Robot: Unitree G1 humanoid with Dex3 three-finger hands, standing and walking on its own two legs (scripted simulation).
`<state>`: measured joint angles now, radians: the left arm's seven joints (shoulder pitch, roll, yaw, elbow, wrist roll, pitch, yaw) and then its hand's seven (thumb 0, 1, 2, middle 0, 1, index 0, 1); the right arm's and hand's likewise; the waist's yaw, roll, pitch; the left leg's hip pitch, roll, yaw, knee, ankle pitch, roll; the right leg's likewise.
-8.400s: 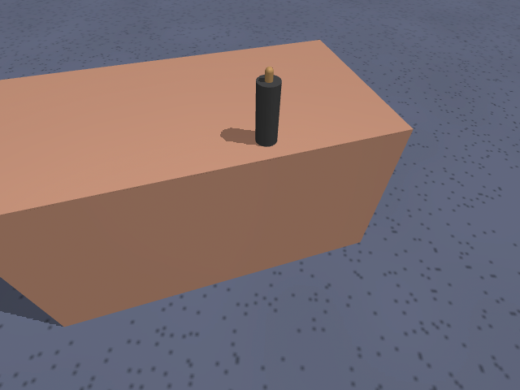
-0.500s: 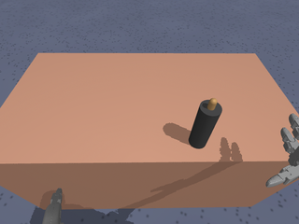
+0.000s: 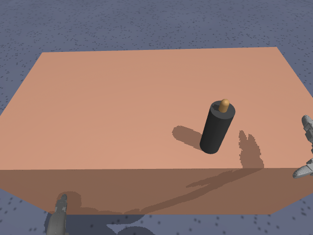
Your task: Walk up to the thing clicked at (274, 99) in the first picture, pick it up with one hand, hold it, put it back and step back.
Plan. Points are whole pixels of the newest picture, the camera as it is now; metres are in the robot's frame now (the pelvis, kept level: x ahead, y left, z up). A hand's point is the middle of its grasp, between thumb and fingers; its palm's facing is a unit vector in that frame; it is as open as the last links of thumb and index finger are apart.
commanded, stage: go down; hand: right
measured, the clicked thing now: (216, 126) +0.42 -0.16 +0.00
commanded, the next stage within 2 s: approach in 1.94 s
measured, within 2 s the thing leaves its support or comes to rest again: neither
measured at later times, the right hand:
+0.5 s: hand (306, 133) +0.34 -0.34 +0.08, palm faces +0.12 +0.99 +0.01, open 17.4 cm
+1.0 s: hand (312, 128) +0.35 -0.36 +0.08, palm faces +0.12 +0.99 +0.01, open 17.5 cm
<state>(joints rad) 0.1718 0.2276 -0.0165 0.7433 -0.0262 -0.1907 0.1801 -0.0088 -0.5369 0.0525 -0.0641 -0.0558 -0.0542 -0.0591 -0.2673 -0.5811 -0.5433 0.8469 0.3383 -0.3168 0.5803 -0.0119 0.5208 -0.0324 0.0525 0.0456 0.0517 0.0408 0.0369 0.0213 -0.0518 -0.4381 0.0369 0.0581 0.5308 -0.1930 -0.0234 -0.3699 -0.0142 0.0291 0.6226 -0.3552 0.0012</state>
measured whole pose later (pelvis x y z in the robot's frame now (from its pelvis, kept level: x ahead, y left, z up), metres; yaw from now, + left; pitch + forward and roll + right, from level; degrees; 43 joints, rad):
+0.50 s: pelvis -0.01 +0.01 -0.01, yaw +0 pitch +9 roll +2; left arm 0.20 0.25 -0.04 0.66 -0.02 -0.21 0.19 -0.01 -0.54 0.06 -0.06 -0.05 -0.05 -0.06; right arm -0.41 -0.70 -0.59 1.00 0.30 -0.29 0.63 -0.01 0.52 -0.03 0.06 0.04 0.05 0.04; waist 0.07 0.03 -0.08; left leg -0.56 0.03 0.06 0.62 -0.22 -0.02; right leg -0.49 -0.02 0.04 0.72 -0.39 0.01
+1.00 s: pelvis -0.01 +0.00 -0.02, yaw +1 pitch +12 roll +2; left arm 0.24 0.26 -0.06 0.58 -0.01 -0.23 0.18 -0.01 -0.54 0.06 -0.06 -0.05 -0.05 -0.06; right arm -0.49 -0.78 -0.62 1.05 0.28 -0.25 0.65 -0.01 0.53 -0.03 0.06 0.05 0.05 0.04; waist 0.09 0.03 -0.11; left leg -0.68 0.03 0.06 0.72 -0.25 -0.02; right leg -0.62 -0.02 0.04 0.84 -0.43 0.00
